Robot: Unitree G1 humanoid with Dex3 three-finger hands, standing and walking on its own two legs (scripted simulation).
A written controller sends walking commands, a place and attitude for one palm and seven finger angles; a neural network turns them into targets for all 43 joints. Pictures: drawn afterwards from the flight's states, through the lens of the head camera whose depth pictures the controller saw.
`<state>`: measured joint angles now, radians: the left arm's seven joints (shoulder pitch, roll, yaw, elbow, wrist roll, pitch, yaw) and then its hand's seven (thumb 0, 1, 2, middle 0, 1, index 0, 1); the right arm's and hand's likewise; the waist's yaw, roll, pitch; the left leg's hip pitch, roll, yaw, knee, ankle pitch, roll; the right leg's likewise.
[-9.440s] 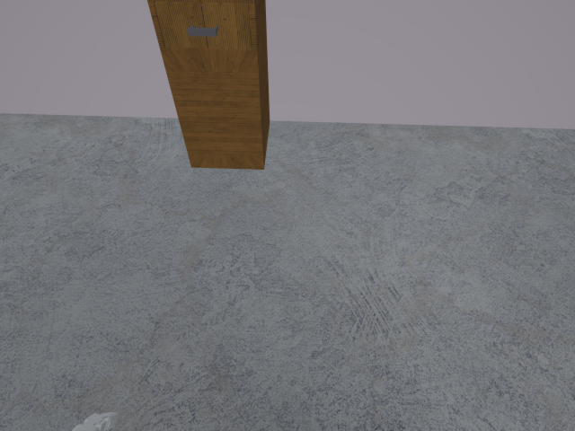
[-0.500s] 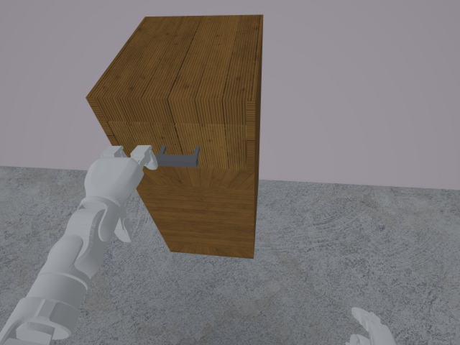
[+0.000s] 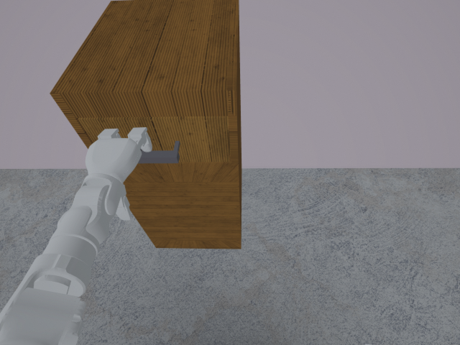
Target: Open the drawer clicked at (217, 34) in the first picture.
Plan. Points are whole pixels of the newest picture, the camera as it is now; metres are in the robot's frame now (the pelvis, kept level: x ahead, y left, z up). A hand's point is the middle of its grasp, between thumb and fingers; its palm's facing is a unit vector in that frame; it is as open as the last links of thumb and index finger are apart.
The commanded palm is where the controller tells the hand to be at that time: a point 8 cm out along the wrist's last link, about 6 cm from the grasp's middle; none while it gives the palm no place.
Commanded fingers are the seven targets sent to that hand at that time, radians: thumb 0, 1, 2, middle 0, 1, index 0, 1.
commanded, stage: move the hooked fingers above the handle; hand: left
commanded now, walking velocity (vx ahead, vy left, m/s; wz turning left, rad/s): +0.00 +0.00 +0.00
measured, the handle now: (157, 150) +0.55 +0.20 -0.04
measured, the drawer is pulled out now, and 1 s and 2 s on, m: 0.00 0.00 0.00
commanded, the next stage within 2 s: none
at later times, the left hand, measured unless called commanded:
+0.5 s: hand (141, 158) +0.47 +0.21 +0.02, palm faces -0.05 -0.03 -1.00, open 13.8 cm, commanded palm +0.46 +0.22 +0.08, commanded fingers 0.00 -0.50 0.30 -0.30 -1.20 -0.30 -1.20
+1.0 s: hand (146, 154) +0.49 +0.20 +0.01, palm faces -0.05 -0.02 -1.00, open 13.8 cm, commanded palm +0.47 +0.21 +0.07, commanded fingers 0.00 -0.50 0.30 -0.30 -1.20 -0.30 -1.20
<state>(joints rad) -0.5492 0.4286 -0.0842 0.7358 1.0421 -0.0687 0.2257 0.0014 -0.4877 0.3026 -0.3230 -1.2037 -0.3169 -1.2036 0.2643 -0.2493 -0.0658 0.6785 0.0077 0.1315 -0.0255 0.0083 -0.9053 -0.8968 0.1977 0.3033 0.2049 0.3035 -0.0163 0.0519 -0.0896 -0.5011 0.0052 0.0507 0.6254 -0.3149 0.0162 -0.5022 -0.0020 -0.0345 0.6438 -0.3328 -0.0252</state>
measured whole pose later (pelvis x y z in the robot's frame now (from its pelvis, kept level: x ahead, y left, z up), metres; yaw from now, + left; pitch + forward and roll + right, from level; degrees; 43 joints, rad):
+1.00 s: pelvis +0.01 +0.02 -0.01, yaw -1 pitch +18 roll -1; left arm -0.81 0.43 -0.06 1.06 1.10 -0.05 0.33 0.00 -0.49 0.30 -0.32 -1.20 -0.32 -1.21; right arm 0.37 -0.25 -0.07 0.72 -0.02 0.13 0.00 0.00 -0.90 -0.90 0.20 0.30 0.21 0.30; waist -0.11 0.06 -0.14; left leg -0.69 0.02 0.06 0.74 -0.37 0.03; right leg -0.68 0.01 -0.03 0.71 -0.35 -0.01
